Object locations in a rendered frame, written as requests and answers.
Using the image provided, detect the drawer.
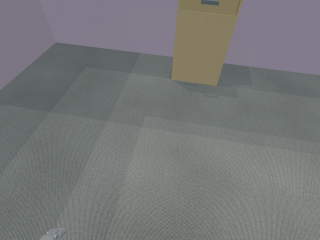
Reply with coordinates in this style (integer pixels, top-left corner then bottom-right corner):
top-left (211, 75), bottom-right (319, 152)
top-left (180, 0), bottom-right (240, 16)

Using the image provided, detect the cabinet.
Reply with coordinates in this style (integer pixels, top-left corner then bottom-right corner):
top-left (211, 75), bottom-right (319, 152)
top-left (171, 0), bottom-right (244, 86)

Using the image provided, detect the robot left hand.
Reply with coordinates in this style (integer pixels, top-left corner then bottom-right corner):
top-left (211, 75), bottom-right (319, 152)
top-left (39, 228), bottom-right (66, 240)

